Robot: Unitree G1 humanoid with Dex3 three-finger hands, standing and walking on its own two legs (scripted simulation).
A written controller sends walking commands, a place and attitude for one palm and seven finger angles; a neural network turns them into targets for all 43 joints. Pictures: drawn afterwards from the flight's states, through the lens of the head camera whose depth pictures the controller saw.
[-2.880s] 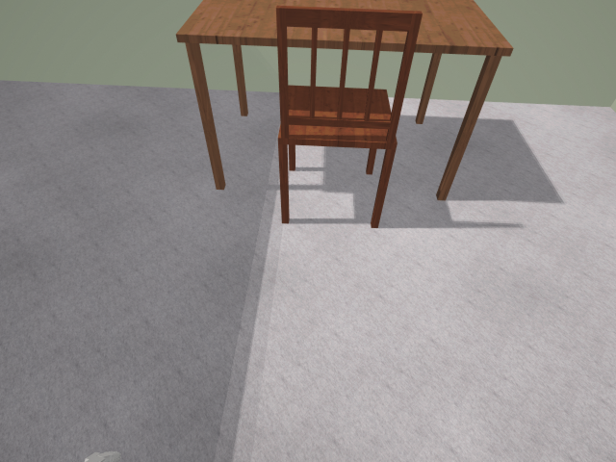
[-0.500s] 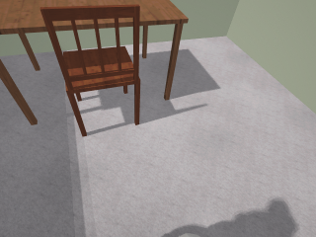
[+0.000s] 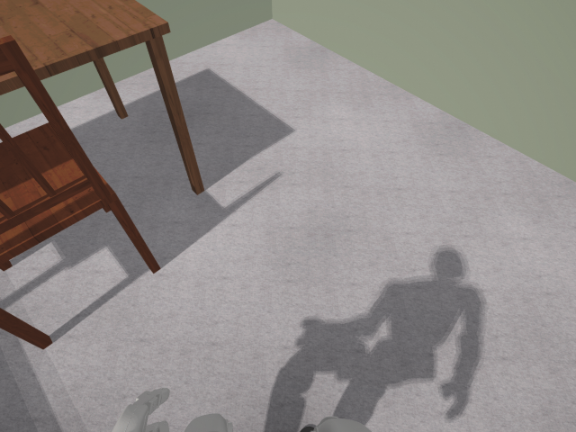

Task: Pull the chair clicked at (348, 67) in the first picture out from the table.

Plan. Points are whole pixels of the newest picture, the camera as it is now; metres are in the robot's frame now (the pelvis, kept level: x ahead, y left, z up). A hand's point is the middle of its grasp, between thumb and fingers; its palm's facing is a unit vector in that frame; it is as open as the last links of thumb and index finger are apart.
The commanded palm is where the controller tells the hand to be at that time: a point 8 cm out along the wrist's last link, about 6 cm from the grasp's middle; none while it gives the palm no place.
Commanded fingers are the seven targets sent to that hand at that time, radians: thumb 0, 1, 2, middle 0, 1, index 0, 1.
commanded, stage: walk to a spot facing it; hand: left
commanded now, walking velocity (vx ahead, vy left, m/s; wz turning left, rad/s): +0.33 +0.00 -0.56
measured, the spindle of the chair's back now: out of the picture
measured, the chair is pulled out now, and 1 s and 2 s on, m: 0.00 0.00 0.00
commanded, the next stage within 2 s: turn to face it in 0.68 s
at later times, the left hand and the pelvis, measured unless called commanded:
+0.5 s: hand (138, 362) +0.25 +0.26 -0.16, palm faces -0.19 -0.96 -0.19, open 7.4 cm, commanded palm none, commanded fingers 0.00 0.90 0.90 -0.20 -0.30 -0.20 -0.30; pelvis +0.18 +0.05 +0.02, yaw -18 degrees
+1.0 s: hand (251, 239) +0.48 +0.07 -0.14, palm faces -0.52 -0.82 -0.22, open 7.3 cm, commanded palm none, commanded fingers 0.00 0.90 0.90 -0.20 -0.30 -0.20 -0.30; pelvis +0.26 +0.00 +0.01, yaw -28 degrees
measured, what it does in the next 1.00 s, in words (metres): walks ahead, turning right: left foot, then right foot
